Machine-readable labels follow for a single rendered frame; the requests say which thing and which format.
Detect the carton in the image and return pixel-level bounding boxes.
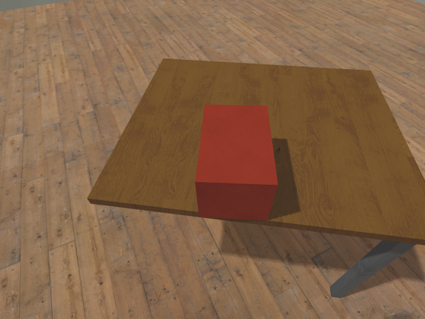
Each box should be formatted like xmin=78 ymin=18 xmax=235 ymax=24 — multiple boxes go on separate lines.
xmin=195 ymin=104 xmax=278 ymax=221

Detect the table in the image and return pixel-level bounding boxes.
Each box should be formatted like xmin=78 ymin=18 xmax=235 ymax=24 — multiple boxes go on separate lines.
xmin=87 ymin=58 xmax=425 ymax=298

